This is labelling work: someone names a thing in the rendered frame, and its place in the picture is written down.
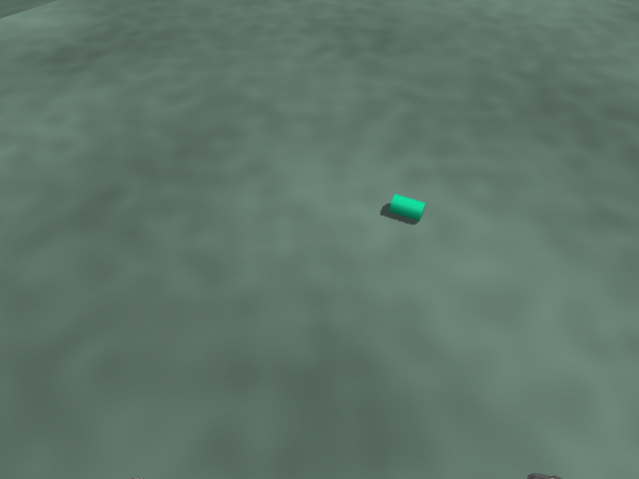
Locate can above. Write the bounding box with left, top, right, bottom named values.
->
left=389, top=194, right=426, bottom=221

